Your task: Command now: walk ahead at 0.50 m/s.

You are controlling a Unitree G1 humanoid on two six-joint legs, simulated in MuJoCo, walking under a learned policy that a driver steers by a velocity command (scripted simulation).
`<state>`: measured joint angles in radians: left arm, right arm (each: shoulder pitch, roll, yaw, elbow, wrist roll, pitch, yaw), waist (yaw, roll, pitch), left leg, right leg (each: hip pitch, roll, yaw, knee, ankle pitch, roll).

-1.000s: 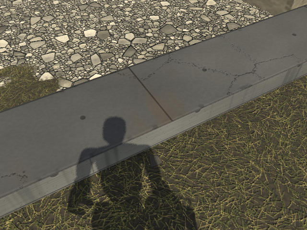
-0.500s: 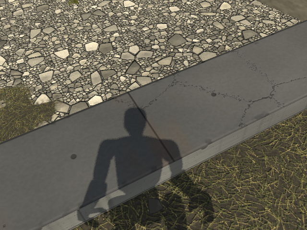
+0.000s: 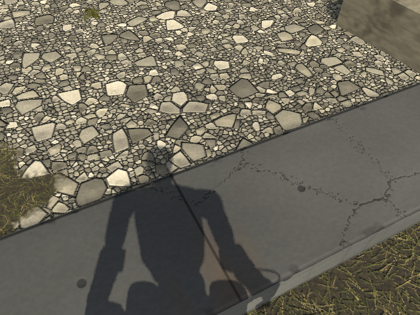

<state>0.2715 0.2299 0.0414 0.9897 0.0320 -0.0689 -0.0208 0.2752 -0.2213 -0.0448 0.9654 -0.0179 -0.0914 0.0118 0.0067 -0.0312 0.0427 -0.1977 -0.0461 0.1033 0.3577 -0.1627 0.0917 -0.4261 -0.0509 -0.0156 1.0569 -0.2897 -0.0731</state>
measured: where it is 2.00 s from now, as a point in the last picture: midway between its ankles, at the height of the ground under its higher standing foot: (168, 229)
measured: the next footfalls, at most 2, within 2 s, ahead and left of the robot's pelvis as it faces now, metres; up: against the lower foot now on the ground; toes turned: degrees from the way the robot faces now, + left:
right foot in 0.36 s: +0.31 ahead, -0.11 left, +0.00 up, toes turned -4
left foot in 0.88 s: +0.55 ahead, +0.10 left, +0.14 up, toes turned +20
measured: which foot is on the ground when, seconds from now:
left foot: down 0.00-0.36, up 0.38-0.86, down 0.88-1.00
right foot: up 0.00-0.34, down 0.36-0.90, up 0.92-1.00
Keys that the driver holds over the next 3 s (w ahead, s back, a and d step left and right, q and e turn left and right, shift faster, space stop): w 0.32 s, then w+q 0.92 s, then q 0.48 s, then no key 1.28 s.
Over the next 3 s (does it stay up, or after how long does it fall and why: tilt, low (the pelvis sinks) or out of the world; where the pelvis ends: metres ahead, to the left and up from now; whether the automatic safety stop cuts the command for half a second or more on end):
stays up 0.69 0.14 0.14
